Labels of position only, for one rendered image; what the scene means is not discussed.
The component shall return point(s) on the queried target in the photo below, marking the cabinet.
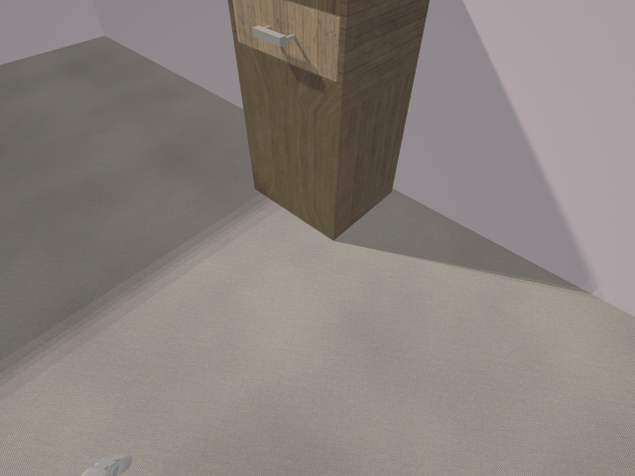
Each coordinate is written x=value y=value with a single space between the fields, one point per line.
x=328 y=151

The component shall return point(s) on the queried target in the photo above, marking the handle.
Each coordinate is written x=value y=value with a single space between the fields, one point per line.
x=269 y=36

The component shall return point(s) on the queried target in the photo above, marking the drawer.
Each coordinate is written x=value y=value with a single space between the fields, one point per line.
x=316 y=43

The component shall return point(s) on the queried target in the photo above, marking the robot left hand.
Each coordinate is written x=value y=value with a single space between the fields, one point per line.
x=109 y=466

